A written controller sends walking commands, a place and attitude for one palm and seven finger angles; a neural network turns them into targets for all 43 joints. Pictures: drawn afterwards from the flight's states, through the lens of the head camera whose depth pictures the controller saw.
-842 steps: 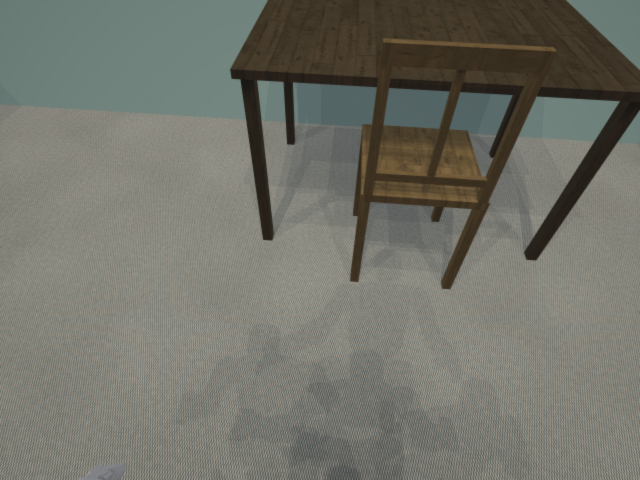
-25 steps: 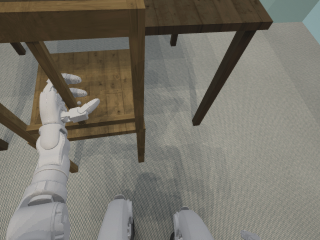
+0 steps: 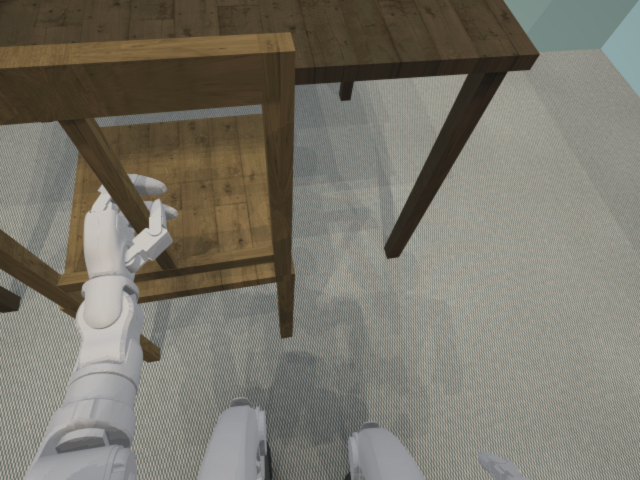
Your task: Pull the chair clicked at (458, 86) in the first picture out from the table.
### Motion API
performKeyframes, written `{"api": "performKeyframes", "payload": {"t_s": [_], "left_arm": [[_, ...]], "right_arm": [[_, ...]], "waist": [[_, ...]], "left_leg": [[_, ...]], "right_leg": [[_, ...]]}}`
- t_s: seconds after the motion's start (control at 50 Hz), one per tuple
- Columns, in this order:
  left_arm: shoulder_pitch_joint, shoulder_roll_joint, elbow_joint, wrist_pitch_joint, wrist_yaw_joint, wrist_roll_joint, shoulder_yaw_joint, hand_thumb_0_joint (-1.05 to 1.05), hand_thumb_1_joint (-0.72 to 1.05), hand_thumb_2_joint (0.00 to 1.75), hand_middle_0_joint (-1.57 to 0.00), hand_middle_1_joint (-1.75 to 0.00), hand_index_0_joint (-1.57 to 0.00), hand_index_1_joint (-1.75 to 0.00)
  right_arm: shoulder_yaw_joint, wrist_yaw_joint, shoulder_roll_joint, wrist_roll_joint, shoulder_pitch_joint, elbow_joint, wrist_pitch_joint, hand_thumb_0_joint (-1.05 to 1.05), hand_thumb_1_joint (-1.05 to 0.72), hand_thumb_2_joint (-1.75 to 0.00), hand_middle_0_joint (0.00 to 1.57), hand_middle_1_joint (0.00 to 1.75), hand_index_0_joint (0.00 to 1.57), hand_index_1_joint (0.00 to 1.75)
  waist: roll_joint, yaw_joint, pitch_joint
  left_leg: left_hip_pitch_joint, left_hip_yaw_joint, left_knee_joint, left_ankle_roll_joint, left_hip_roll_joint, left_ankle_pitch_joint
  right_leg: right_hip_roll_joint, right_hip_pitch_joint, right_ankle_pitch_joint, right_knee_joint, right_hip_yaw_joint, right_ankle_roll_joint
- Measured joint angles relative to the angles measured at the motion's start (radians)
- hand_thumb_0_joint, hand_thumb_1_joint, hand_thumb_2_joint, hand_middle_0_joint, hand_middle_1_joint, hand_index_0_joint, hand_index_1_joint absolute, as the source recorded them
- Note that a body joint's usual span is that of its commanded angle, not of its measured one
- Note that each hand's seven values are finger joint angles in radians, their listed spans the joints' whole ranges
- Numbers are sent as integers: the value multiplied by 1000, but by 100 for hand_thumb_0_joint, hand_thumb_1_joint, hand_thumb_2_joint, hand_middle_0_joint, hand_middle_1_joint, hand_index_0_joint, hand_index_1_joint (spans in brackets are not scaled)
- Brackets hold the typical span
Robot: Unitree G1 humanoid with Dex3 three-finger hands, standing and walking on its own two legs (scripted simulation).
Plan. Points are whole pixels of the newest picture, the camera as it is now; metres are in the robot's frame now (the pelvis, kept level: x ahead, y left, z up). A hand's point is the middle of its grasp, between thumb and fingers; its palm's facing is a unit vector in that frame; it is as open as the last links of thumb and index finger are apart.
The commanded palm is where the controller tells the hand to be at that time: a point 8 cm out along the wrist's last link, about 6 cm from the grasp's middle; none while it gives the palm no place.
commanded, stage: hook a spindle and tug to test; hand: left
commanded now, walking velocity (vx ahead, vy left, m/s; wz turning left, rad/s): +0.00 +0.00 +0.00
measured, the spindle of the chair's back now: (135, 210) +0.43 +0.23 +0.04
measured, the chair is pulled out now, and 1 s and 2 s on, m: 0.02 0.11 0.17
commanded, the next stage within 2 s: step backward, pulling the chair out in 0.30 s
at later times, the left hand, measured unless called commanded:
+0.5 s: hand (163, 253) +0.38 +0.19 +0.02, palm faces +0.18 -0.97 -0.14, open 5.1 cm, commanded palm +0.35 +0.23 +0.02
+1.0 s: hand (170, 301) +0.32 +0.17 +0.03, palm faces +0.13 -0.98 -0.14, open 5.1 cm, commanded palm +0.29 +0.22 +0.04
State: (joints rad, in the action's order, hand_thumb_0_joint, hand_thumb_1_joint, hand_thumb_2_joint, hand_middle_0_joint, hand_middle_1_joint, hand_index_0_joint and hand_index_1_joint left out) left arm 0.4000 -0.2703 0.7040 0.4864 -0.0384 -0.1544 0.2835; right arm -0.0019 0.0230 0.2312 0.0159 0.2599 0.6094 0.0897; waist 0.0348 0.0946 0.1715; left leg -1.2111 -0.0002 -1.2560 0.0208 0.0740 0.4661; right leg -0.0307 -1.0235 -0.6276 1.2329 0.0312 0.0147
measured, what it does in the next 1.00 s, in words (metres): rises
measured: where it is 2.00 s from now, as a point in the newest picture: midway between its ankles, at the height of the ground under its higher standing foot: outside the picture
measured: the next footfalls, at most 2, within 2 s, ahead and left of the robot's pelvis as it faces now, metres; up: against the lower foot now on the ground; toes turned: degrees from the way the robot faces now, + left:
none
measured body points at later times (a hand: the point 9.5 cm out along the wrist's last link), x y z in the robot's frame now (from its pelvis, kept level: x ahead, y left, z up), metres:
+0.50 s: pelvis +0.00 -0.01 +0.02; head +0.11 +0.01 +0.46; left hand +0.36 +0.24 +0.03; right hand +0.12 -0.25 -0.10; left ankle +0.06 +0.11 -0.62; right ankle -0.02 -0.14 -0.62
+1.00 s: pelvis -0.03 +0.00 +0.10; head +0.05 +0.00 +0.54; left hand +0.30 +0.22 +0.05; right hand +0.07 -0.26 -0.03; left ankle +0.06 +0.11 -0.62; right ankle -0.02 -0.14 -0.62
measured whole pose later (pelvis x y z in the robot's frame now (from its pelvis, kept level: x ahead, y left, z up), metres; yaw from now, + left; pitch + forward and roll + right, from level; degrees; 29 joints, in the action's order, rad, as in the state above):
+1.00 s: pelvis -0.03 +0.00 +0.10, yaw +2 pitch +6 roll -3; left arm 0.42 -0.21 0.97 0.21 0.08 -0.09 0.10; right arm 0.01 -0.09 0.24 -0.04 0.23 0.64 0.11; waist 0.04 0.06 -0.08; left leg -0.59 0.01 -0.65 0.02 0.05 0.16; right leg -0.02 -0.43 -0.31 0.63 0.03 0.01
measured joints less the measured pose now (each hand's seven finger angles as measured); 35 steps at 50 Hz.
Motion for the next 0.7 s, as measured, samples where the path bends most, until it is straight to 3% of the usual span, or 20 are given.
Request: {"api": "performKeyframes", "payload": {"t_s": [0.3, 0.42, 0.44, 0.5, 0.56, 0.7], "left_arm": [[-93, 39, -93, -1, 15, -3, -51, 2, 78, 83, -47, -145, -46, -145], [-76, 43, -72, 16, 16, 4, -58, 2, 77, 84, -48, -145, -46, -145], [-69, 38, -83, -13, 32, 30, -60, 1, 76, 84, -49, -145, -46, -145], [-70, 13, -94, -178, 96, 80, -103, 0, 72, 80, -49, -145, -47, -145], [-63, 35, 1, -269, 133, 47, -125, 0, 73, 80, -40, -132, -48, -145], [47, 43, 282, -291, 138, 75, -155, 2, 72, 77, -37, -117, -49, -145]], "right_arm": [[-2, -3, -2, -1, -41, -11, -21, 1, -90, -90, 20, 30, 20, 30], [1, -10, 1, 0, -49, -7, -31, 1, -90, -90, 20, 30, 20, 30], [0, -17, -2, -12, -54, -10, -15, 1, -90, -90, 20, 30, 20, 30], [7, -54, -15, -50, -50, -34, 38, 1, -91, -90, 20, 30, 20, 30], [29, -79, -19, -69, -17, -40, 64, 1, -91, -90, 20, 30, 20, 30], [40, -106, 5, -65, 17, -8, 65, 1, -90, -90, 21, 30, 20, 30]], "waist": [[-1, -24, 2], [-3, -31, 2], [-6, -31, -22], [-3, -28, -104], [2, -34, -111], [-14, -31, -129]], "left_leg": [[19, -2, 0, -4, -7, 5], [11, -12, -7, -9, -11, 2], [34, -11, -2, -9, -13, 0], [184, -5, 96, -14, -23, -31], [325, 8, 250, -5, -25, -83], [521, 13, 478, 1, -35, -183]], "right_leg": [[6, 19, -12, 6, 3, -4], [8, 14, -15, 18, 13, -8], [10, 36, -15, 14, 12, -8], [20, 183, 49, -89, 9, -6], [20, 318, 89, -247, 0, 0], [26, 517, 208, -498, 2, 10]]}}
